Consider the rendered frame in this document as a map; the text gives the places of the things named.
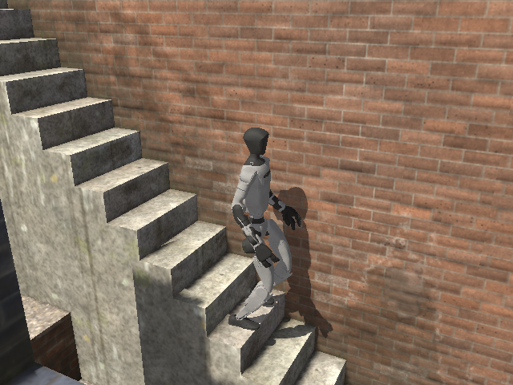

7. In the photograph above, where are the stairs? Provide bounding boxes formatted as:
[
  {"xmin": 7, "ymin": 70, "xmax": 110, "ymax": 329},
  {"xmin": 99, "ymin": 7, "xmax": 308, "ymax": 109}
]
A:
[{"xmin": 0, "ymin": 0, "xmax": 349, "ymax": 385}]

